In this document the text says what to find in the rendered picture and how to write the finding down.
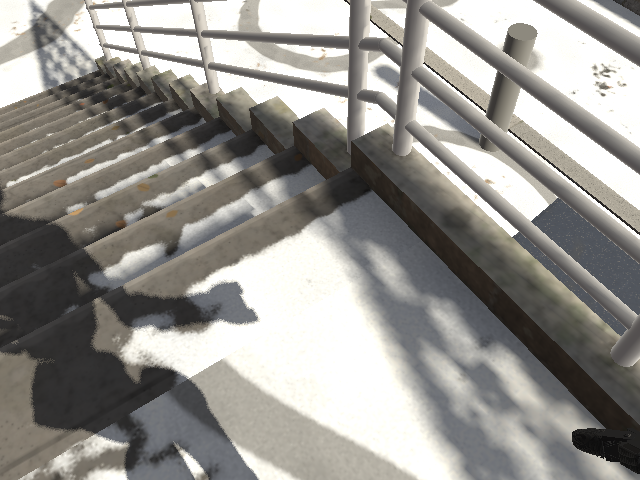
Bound robot right hand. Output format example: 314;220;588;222
572;428;640;474

